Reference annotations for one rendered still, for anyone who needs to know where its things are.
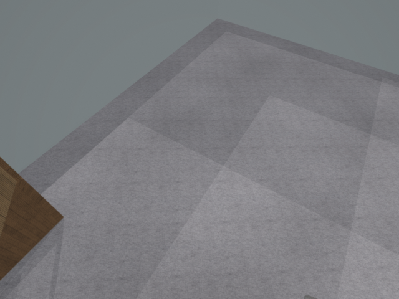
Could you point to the cupboard door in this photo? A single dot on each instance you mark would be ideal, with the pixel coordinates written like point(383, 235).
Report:
point(7, 186)

